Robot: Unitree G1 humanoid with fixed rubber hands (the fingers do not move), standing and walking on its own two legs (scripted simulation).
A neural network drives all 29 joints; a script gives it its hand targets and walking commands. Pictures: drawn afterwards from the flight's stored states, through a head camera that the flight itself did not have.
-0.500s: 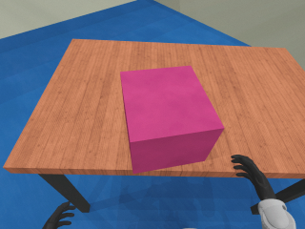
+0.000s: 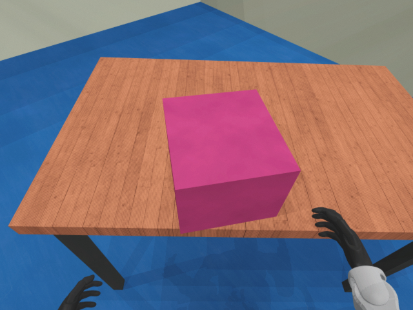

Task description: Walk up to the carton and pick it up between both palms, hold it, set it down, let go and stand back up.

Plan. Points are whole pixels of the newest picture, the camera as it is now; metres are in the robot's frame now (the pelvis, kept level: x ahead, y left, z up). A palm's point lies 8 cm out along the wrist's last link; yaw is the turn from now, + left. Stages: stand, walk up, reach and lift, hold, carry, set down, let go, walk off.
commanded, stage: stand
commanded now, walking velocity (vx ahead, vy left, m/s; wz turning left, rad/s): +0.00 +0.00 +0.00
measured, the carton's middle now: (220, 158) +0.40 -0.01 +0.05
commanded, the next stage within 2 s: none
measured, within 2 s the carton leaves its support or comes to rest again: neither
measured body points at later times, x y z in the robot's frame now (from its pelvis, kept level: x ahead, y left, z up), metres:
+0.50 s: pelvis -0.01 +0.00 +0.00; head +0.00 +0.01 +0.45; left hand +0.14 +0.28 -0.10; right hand +0.22 -0.24 +0.02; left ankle -0.03 +0.07 -0.72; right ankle +0.03 -0.14 -0.72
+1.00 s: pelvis -0.01 +0.00 +0.00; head -0.01 +0.00 +0.45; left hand +0.14 +0.28 -0.09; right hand +0.22 -0.24 +0.02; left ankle -0.03 +0.07 -0.72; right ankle +0.03 -0.14 -0.72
